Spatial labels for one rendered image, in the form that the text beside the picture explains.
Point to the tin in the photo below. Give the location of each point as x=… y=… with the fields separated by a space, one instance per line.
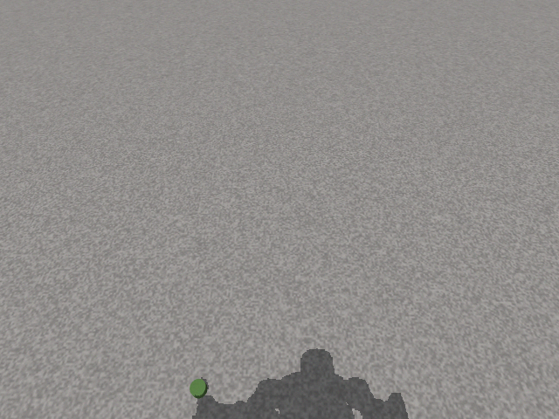
x=198 y=388

